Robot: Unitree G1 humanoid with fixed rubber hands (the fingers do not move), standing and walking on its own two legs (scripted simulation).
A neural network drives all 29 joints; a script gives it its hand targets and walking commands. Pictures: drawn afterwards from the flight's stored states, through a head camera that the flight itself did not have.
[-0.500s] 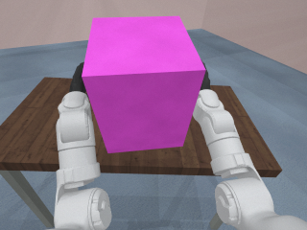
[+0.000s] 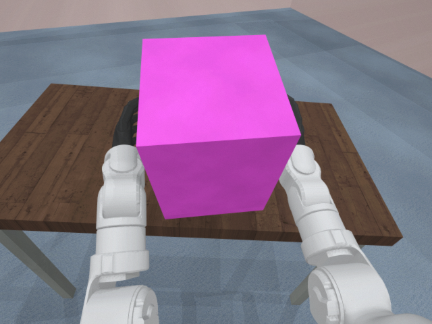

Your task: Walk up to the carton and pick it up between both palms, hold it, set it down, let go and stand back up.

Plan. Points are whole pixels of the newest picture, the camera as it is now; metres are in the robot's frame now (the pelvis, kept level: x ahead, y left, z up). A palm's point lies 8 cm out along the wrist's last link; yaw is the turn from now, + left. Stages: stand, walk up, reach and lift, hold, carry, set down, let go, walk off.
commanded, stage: set down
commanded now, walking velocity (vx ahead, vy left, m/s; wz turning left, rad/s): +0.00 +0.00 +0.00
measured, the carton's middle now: (210, 135) +0.39 +0.00 +0.16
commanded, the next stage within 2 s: none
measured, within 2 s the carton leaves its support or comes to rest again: neither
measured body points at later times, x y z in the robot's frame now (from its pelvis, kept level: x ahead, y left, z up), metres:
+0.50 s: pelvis +0.00 -0.01 +0.00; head -0.01 +0.02 +0.45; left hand +0.39 +0.15 +0.14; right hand +0.41 -0.14 +0.16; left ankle +0.02 +0.13 -0.75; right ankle +0.00 -0.07 -0.75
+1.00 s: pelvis +0.00 -0.02 +0.00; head +0.01 +0.00 +0.45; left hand +0.39 +0.16 +0.11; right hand +0.44 -0.13 +0.14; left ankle +0.02 +0.13 -0.75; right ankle +0.00 -0.07 -0.75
